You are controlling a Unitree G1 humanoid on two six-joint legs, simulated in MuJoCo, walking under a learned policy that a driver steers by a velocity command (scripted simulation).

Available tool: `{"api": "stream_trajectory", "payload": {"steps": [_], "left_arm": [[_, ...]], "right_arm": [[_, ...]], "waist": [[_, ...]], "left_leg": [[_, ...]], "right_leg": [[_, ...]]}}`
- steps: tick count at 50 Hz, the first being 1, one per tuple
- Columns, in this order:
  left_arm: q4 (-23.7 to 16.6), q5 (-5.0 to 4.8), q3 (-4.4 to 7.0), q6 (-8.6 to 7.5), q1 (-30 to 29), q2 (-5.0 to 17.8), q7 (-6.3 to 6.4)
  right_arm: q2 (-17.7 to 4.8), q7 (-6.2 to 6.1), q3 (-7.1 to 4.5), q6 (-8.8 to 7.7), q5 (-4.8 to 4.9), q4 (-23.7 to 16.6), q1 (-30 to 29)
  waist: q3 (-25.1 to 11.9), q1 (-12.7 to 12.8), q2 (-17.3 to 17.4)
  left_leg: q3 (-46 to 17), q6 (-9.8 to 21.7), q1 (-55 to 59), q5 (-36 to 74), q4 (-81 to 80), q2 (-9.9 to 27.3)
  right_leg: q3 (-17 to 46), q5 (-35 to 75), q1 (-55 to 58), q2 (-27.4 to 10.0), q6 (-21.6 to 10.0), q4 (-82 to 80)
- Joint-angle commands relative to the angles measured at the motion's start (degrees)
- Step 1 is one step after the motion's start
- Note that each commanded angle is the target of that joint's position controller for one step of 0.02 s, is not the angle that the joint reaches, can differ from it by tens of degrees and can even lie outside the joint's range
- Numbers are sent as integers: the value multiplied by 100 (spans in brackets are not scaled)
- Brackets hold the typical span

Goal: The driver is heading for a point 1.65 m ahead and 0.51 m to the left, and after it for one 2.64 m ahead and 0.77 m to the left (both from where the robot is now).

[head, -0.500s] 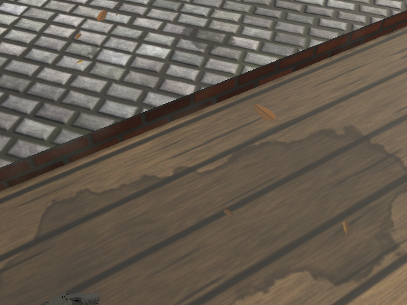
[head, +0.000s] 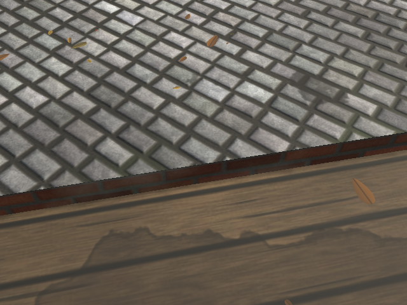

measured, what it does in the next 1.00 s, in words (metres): walks ahead, turning left: left foot, then right foot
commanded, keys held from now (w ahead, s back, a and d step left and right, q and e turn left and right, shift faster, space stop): q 0.70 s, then no key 0.30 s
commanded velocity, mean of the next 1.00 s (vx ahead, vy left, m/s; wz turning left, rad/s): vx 0.09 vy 0.00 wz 0.49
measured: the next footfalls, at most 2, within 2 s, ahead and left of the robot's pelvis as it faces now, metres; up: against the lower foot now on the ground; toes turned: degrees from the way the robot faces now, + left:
left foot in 0.10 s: +0.23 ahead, +0.12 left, +0.00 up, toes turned +6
right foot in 0.60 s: +0.29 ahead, -0.09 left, +0.00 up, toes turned +29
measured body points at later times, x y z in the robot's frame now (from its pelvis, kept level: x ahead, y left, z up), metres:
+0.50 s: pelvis +0.16 +0.02 +0.00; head +0.19 +0.04 +0.44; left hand +0.24 +0.33 -0.11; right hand +0.38 -0.22 -0.09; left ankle +0.19 +0.11 -0.74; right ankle +0.26 -0.13 -0.70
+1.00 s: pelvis +0.17 +0.01 +0.00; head +0.19 +0.03 +0.44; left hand +0.14 +0.31 -0.12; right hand +0.45 -0.13 -0.10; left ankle +0.11 +0.11 -0.74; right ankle +0.26 -0.11 -0.74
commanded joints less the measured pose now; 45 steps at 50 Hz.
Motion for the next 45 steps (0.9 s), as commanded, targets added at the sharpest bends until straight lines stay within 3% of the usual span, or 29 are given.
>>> {"api": "stream_trajectory", "payload": {"steps": [1,3,4,5,6,7,8,9,10,11,12,14,17,20,23,26,28,29,30,31,32,33,34,35,37,39,42,45], "left_arm": [[-259,-94,256,114,-140,1100,103],[-344,-165,306,220,-319,1239,184],[-396,-182,309,267,-437,1244,207],[-433,-169,268,246,-402,1144,197],[-590,202,55,170,83,408,117],[-693,102,-32,40,527,466,8],[-673,-84,104,-8,-40,996,-41],[-864,-163,94,-4,-490,964,-19],[-813,-79,94,49,-601,877,62],[-837,-22,127,134,-606,939,125],[-854,-15,144,220,-551,957,130],[-846,13,115,301,-382,785,158],[-903,38,89,361,-534,713,207],[-996,3,91,427,-823,724,199],[-1096,-21,96,395,-1057,729,169],[-1154,-51,117,276,-1090,775,107],[-1091,-69,157,206,-808,799,48],[-1031,-48,210,186,-603,906,34],[-1069,54,300,211,-514,1295,58],[-1024,231,392,297,-620,1679,69],[-1201,243,324,287,-789,1321,75],[-1301,187,250,294,-979,1037,106],[-1340,102,221,316,-1152,911,121],[-1351,20,196,336,-1197,843,140],[-1310,23,175,408,-1053,850,160],[-1264,49,199,467,-862,916,171],[-1238,3,253,515,-866,1093,134],[-1151,-88,262,530,-800,1179,70]], "right_arm": [[-309,136,-60,-81,-50,-696,-543],[-554,183,-186,-66,-47,-653,62],[-788,163,-315,-69,-33,-506,734],[-1115,50,-463,-61,-54,-379,1351],[-1692,-110,-534,-7,-64,-392,1367],[-1800,-68,-496,-53,-184,-733,1184],[-1414,-28,-436,-35,-148,-864,1050],[-1170,-38,-372,-45,-51,-885,704],[-1006,-68,-329,-30,25,-888,447],[-913,-115,-300,4,19,-928,262],[-918,-139,-291,38,-70,-985,188],[-1000,-171,-325,57,-129,-1046,120],[-1156,-284,-383,133,-72,-1087,188],[-1142,-380,-376,266,-33,-1178,80],[-1103,-400,-366,337,-65,-1222,64],[-1087,-380,-371,383,-51,-1243,141],[-1045,-382,-353,423,11,-1292,31],[-959,-392,-323,445,44,-1308,50],[-677,-385,-245,451,6,-1331,283],[-686,-366,-261,407,47,-1544,328],[-1220,-342,-408,343,-79,-1425,425],[-1383,-322,-494,362,-21,-1277,494],[-1259,-346,-492,436,-2,-1142,589],[-1136,-359,-463,498,-22,-1119,593],[-787,-336,-344,534,20,-1191,429],[-639,-337,-271,504,36,-1318,149],[-498,-289,-166,465,-24,-1397,-9],[-595,-245,-177,461,-13,-1320,98]], "waist": [[268,-67,-562],[-177,-421,-786],[-527,-784,-697],[-885,-1122,-325],[-1407,-594,1232],[-2694,-448,1337],[-2704,-846,250],[-1917,-747,34],[-1296,-560,-397],[-1032,-402,-285],[-926,-268,-104],[-931,-151,66],[-1130,-204,150],[-1055,-290,323],[-827,-394,564],[-825,-460,718],[-843,-271,739],[-838,-181,644],[-961,-328,-229],[-607,-569,-1996],[-642,-451,-1617],[-635,-494,-1149],[-539,-564,-915],[-459,-517,-920],[-357,-401,-998],[-442,-230,-1185],[-626,-136,-1384],[-639,-123,-1468]], "left_leg": [[398,149,118,-381,-346,-219],[659,338,899,-894,-394,-600],[685,490,1711,-679,-738,-804],[361,705,2882,466,-1273,-767],[-1326,1251,4618,3532,-607,577],[-3937,2629,5829,3490,-1093,1792],[-3307,2352,5524,2948,-1357,1460],[-2604,2042,4818,2319,-1466,1150],[-2187,1770,3983,1899,-1630,862],[-2003,1679,3312,1657,-1789,721],[-1912,1624,2805,1524,-1935,602],[-1695,1603,2356,1802,-1981,456],[-1698,1517,2313,1499,-1915,358],[-1896,1282,2130,-189,-2003,172],[-2206,1156,2072,-1175,-2028,80],[-2581,1106,2372,-787,-1772,124],[-2706,958,2439,-386,-1468,4],[-2603,755,2236,-618,-1220,-206],[-2030,429,1647,-2043,-280,-661],[-832,87,391,-3736,737,-1580],[-857,-175,209,-3857,2104,-1167],[-832,-263,265,-3478,2601,-1056],[-726,-382,256,-3181,2850,-984],[-669,-484,119,-2915,3114,-932],[-415,-595,268,-2697,2947,-927],[-272,-650,337,-2672,2263,-860],[-69,-601,1124,-2809,1035,-662],[155,-475,1785,-2515,-88,-675]], "right_leg": [[185,4347,-20,-1731,-608,362],[128,5714,92,-1685,-436,1341],[73,5686,-68,-1527,-287,2266],[-3,4607,-737,-1189,25,3617],[92,-747,-2584,-493,363,5552],[1279,-2652,-3899,343,565,7180],[1904,-2162,-4045,-65,450,7244],[1788,-1637,-4275,-257,365,6837],[1722,-1293,-4231,-467,404,6392],[1742,-1064,-3962,-564,427,6034],[1738,-953,-3598,-563,432,5820],[1644,-852,-3308,-463,521,5257],[1678,-470,-3290,-345,664,4542],[1765,-16,-3219,-259,700,3976],[1830,27,-3114,-165,667,3378],[1844,-174,-2827,-57,567,2670],[1747,239,-2263,-31,421,1618],[1789,821,-1729,-247,295,957],[2661,1240,-1074,-1358,-119,708],[4032,2411,-978,-2352,-1084,472],[4194,2760,-1095,-2668,-1465,525],[3564,2744,-1176,-2351,-1272,675],[3013,2557,-1185,-1959,-1001,779],[2716,2523,-1127,-1806,-906,812],[2242,2615,-1238,-1522,-941,724],[2118,2693,-906,-1518,-1041,748],[1995,2740,-904,-1621,-1096,819],[2078,2669,-975,-1704,-1110,938]]}}
Over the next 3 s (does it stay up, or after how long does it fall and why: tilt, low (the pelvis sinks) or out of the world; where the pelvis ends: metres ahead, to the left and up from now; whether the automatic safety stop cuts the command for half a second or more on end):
stays up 0.57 0.24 0.01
